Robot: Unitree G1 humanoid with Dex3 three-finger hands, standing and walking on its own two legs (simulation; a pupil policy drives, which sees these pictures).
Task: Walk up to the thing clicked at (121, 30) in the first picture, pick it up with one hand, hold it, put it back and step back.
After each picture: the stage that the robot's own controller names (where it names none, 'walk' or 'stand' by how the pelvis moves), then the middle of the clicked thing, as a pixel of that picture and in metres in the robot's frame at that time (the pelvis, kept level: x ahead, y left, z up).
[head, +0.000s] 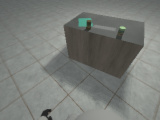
stand; (120, 32) +0.99 -0.31 +0.01
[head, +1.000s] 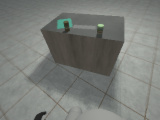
walk; (100, 30) +0.92 -0.02 +0.04
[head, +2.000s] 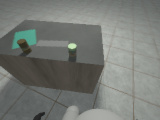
walk; (72, 51) +0.52 +0.20 +0.04
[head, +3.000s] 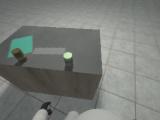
stand; (68, 60) +0.45 +0.20 +0.02
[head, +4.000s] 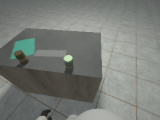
stand; (68, 62) +0.44 +0.20 +0.01
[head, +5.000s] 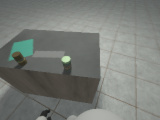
stand; (67, 63) +0.43 +0.22 +0.01
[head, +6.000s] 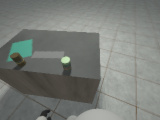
stand; (66, 64) +0.42 +0.22 +0.01
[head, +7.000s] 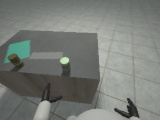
rise first; (65, 65) +0.41 +0.23 +0.01
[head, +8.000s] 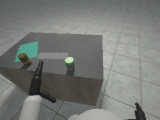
go down; (70, 64) +0.43 +0.22 +0.01
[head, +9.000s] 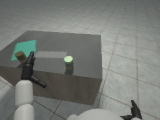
go down; (69, 63) +0.44 +0.21 +0.02
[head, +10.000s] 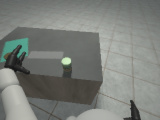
go down; (67, 65) +0.40 +0.19 +0.02
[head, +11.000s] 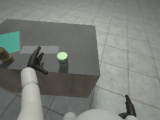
close in; (63, 60) +0.42 +0.20 +0.03
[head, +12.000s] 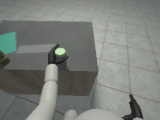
close; (61, 57) +0.44 +0.21 +0.06
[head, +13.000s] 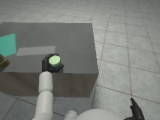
lift; (56, 65) +0.37 +0.23 +0.06
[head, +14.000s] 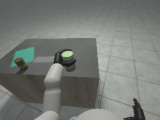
lift; (69, 61) +0.34 +0.15 +0.18
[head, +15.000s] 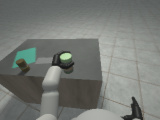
hold; (67, 63) +0.33 +0.17 +0.17
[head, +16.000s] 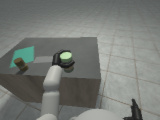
hold; (67, 62) +0.34 +0.17 +0.16
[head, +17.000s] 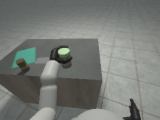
crouch; (65, 58) +0.35 +0.18 +0.19
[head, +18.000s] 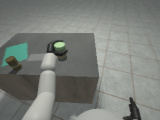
lower; (61, 52) +0.43 +0.22 +0.16
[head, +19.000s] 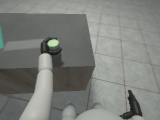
lower; (55, 49) +0.48 +0.22 +0.07
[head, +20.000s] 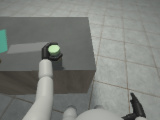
lower; (55, 54) +0.44 +0.22 +0.07
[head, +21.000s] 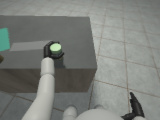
lower; (57, 53) +0.45 +0.22 +0.07
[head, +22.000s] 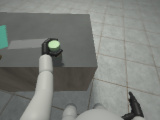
rest; (55, 50) +0.47 +0.23 +0.07
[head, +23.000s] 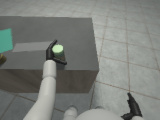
withdraw; (59, 54) +0.45 +0.21 +0.06
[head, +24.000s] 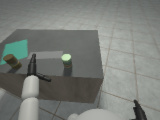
sink last; (67, 62) +0.43 +0.20 +0.04
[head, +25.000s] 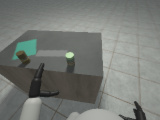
stand; (70, 60) +0.46 +0.21 +0.03
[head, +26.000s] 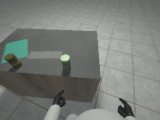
stand; (66, 62) +0.43 +0.22 +0.01
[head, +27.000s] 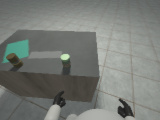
stand; (66, 61) +0.45 +0.22 +0.01
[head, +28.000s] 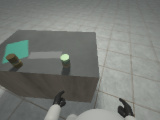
stand; (65, 62) +0.44 +0.22 +0.01
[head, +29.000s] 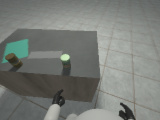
stand; (66, 62) +0.43 +0.22 +0.01
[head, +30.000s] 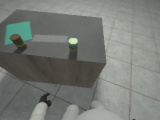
walk; (73, 46) +0.54 +0.16 +0.03
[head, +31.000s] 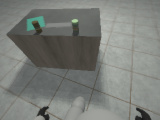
walk; (75, 26) +0.85 +0.24 +0.04
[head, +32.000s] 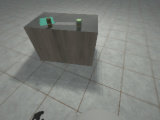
stand; (78, 24) +1.15 +0.21 +0.02
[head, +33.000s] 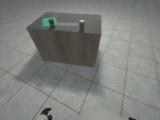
stand; (81, 25) +1.11 +0.18 +0.01
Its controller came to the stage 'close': yes
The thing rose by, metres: 0.21
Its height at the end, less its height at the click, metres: +0.00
